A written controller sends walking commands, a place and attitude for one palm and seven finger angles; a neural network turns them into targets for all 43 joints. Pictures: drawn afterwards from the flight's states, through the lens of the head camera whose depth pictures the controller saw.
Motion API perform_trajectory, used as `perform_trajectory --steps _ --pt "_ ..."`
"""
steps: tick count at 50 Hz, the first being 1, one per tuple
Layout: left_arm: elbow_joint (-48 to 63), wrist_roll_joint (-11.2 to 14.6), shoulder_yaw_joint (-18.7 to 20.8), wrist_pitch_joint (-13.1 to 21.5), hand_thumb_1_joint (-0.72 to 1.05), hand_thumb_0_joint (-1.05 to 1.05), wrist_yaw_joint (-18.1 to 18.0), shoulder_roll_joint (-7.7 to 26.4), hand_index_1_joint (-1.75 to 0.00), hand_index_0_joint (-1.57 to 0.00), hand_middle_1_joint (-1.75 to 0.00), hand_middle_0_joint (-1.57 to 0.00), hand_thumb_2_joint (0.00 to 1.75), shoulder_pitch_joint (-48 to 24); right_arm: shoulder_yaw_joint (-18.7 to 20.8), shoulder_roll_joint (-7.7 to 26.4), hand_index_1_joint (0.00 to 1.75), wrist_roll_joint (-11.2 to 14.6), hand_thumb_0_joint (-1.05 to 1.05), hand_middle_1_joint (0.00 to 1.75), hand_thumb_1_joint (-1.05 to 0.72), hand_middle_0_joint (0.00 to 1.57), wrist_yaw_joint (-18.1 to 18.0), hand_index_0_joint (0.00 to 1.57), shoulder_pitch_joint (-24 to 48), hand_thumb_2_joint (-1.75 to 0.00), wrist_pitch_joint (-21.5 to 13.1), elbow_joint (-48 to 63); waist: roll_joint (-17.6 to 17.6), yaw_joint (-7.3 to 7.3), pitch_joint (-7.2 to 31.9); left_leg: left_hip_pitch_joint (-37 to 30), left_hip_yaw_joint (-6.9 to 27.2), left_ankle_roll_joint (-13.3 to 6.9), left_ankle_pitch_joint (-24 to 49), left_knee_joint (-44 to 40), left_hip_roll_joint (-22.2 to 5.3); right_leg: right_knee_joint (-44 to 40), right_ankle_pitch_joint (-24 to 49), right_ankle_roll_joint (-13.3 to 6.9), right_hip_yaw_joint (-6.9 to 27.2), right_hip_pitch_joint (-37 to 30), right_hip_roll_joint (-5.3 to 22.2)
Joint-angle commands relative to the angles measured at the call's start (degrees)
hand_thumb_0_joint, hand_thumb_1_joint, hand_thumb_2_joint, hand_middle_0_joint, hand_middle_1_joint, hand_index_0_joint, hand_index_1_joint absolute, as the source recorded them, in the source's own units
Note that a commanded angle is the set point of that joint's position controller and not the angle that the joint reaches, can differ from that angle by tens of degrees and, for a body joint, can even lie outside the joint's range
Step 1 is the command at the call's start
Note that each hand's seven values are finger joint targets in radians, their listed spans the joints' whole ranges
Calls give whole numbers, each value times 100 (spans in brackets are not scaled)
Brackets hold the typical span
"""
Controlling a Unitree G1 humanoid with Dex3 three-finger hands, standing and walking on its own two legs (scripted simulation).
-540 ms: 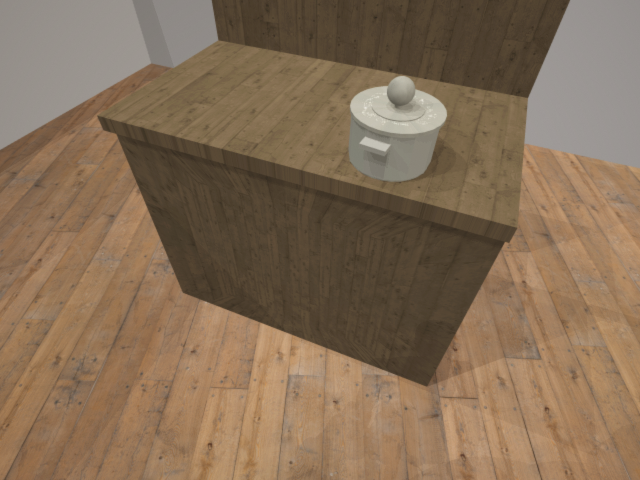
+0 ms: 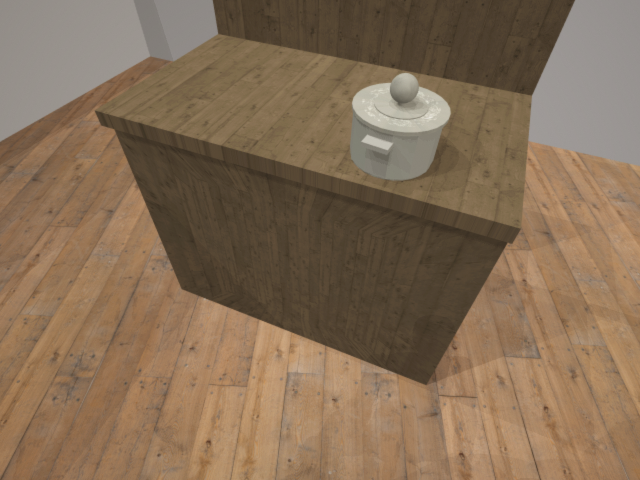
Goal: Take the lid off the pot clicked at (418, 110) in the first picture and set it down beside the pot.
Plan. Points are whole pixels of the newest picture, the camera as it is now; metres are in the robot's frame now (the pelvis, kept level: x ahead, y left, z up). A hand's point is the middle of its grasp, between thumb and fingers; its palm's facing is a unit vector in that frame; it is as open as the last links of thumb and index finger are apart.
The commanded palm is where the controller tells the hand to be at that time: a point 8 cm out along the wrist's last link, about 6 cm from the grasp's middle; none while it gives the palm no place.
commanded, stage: look at it before walking up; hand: left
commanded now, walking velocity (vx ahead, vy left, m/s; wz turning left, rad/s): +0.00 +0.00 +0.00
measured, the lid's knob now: (404, 88) +0.74 -0.11 +0.14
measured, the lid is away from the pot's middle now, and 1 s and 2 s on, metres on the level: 0.00 0.00 0.00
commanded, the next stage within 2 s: turn to face it in 0.10 s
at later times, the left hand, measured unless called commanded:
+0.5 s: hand out of the picture +0.02 +0.17 -0.18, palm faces -0.02 -0.98 -0.21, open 7.4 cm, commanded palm none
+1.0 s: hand out of the picture +0.12 +0.18 -0.17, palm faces -0.23 -0.95 -0.23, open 7.4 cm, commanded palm none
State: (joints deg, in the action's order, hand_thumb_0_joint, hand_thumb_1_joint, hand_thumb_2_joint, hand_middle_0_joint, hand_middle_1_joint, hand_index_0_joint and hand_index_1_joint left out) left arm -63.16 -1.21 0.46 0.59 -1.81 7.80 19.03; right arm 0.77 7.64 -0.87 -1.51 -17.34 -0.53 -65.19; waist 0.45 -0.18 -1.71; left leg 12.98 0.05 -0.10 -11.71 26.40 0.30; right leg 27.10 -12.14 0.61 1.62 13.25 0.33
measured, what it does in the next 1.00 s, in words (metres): lifts its right foot, turning right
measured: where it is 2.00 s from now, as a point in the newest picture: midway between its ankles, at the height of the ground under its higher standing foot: outside the picture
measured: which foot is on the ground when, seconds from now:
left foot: down 0.00-1.00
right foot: down 0.00-0.76, up 0.78-1.00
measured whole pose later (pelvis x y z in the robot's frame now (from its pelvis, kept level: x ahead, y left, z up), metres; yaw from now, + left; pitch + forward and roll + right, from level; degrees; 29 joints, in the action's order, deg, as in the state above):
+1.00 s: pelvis +0.01 +0.00 +0.00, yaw -17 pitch +0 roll +1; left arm -54.1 -1.3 4.3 -3.1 0.5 12.3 12.5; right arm 1.6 9.7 -2.2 -1.8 -12.6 0.1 -55.4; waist 0.8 -0.4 -3.3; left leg 11.4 -8.1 0.0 -15.6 27.2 -3.3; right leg 46.7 -22.7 1.3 -0.3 22.1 1.6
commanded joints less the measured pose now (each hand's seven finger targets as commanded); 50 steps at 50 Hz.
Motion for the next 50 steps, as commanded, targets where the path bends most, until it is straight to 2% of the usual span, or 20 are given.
perform_trajectory --steps 1,12,19,23,25,27,29,30,33,35,36,37,38,39,40,41,44,47,49,50 --pt "122 30 112 91 90 0 -37 553 -30 -20 -30 -20 90 420 89 549 30 21 0 30 -90 20 -22 20 -308 -90 -91 158 -188 28 -319 145 538 -147 -396 -709 -488 -630 -192 -200 403 272 418" --pt "136 34 151 67 90 0 -29 552 -30 -20 -30 -20 90 363 105 554 30 24 0 30 -90 20 -42 20 -274 -90 -90 169 -59 30 -253 -74 403 -146 -55 -546 -536 -523 157 -227 506 316 403" --pt "514 8 366 -110 90 0 78 710 -30 -20 -30 -20 90 169 294 830 30 0 0 30 -90 20 -77 20 -5 -90 24 569 -306 -9 -381 169 422 -253 -1059 -442 -854 54 -259 -324 722 893 159" --pt "675 -12 421 -121 90 0 121 729 -30 -20 -30 -20 90 196 386 950 30 -3 0 30 -90 20 -65 20 181 -90 27 833 -341 -60 -175 166 414 -326 -1234 -400 -1010 365 -140 -319 746 942 20" --pt "742 -20 449 -112 90 0 129 787 -30 -20 -30 -20 90 185 408 948 30 -9 0 30 -90 20 -56 20 294 -90 26 941 -29 -79 -76 215 184 -258 -1194 -87 -892 280 56 -362 1036 904 124" --pt "792 -16 485 -94 90 0 113 975 -30 -20 -30 -20 90 159 394 822 30 3 0 30 -90 20 -51 20 325 -90 31 1031 546 -50 150 238 -289 -97 -1001 635 -516 -108 394 -525 1695 752 484" --pt "827 -4 554 -114 90 0 69 1268 -30 -20 -30 -20 90 200 361 647 30 18 0 30 -90 20 -52 20 309 -90 55 1087 1236 -84 201 728 -451 60 -1213 1522 -107 -689 544 -862 2621 347 1049" --pt "855 6 591 -124 90 0 31 1266 -30 -20 -30 -20 90 216 354 677 30 23 0 30 -90 20 -58 20 431 -90 45 1135 1280 -145 161 1050 -283 79 -1462 1885 -109 -799 986 -1068 2833 80 1183" --pt "982 -15 624 -139 90 0 -16 1225 -30 -20 -30 -20 90 -42 338 704 30 69 0 30 -90 20 -76 20 354 -90 -22 1184 959 -25 385 1004 13 50 -1632 1671 -238 -494 1912 -1193 2646 -198 1152" --pt "1101 8 622 -168 90 0 6 1227 -30 -20 -30 -20 90 -329 314 671 30 88 0 30 -90 20 -94 20 85 -90 -52 1089 825 156 469 71 -12 29 -906 419 -166 -257 1682 -925 2368 265 868" --pt "1151 41 609 -188 90 0 27 1152 -30 -20 -30 -20 90 -382 324 739 30 77 0 30 -90 20 -113 20 -81 -90 -77 1038 629 219 498 -575 19 -8 -444 -119 -237 -39 1283 -707 2055 676 544" --pt "1223 62 567 -204 90 0 58 962 -30 -20 -30 -20 90 -415 359 994 30 34 0 30 -90 20 -136 20 -155 -90 -104 1033 -252 260 417 -1039 666 -221 -403 -645 -834 533 520 -461 1567 1366 39" --pt "1312 65 516 -201 90 0 111 757 -30 -20 -30 -20 90 -400 445 1400 30 -25 0 30 -90 20 -130 20 -108 -90 -83 1147 -1516 213 215 -1102 1873 -624 -364 -1195 -1900 1503 -1013 -173 668 2069 -513" --pt "1388 33 543 -197 90 0 114 820 -30 -20 -30 -20 90 -578 440 1463 30 -71 0 30 -90 20 -114 20 -3 -90 -54 1263 -1453 221 -100 -460 2103 -1056 -300 -1452 -2473 2542 -1689 -27 331 2109 -291" --pt "1291 -13 576 -230 90 0 123 956 -30 -20 -30 -20 90 -521 365 1220 30 -86 0 30 -90 20 -86 20 309 -90 -48 1305 -1017 82 -252 110 1743 -1099 -607 -1542 -2272 3096 -1387 25 453 1809 -60" --pt "1205 -29 590 -258 90 0 166 943 -30 -20 -30 -20 90 -407 325 1118 30 -89 0 30 -90 20 -94 20 542 -90 -63 1371 -1023 -55 -374 326 1386 -1049 -577 -1529 -2009 3425 -1175 65 386 1773 -40" --pt "1159 2 506 -273 90 0 244 727 -30 -20 -30 -20 90 -376 298 1125 30 -96 0 30 -90 20 -90 20 635 -90 -63 1400 -719 -85 -326 140 403 -876 340 -1224 -1582 3097 -918 99 52 1621 133" --pt "1273 19 409 -250 90 0 254 627 -30 -20 -30 -20 90 -616 328 1230 30 -121 0 30 -90 20 -87 20 245 -90 -44 1246 -1104 130 -54 -455 125 -876 1299 -859 -1605 1864 -1167 91 -309 1246 180" --pt "1280 37 370 -208 90 0 224 580 -30 -20 -30 -20 90 -655 356 1276 30 -114 0 30 -90 20 -76 20 23 -90 -17 1143 -1020 190 50 -523 144 -877 1748 -591 -1677 1264 -1161 49 -409 848 107" --pt "1220 26 373 -168 90 0 236 574 -30 -20 -30 -20 90 -475 366 1316 30 -118 0 30 -90 20 -61 20 -69 -90 -17 1099 -898 142 279 -577 68 -807 1412 -427 -1639 861 -969 11 -540 515 13"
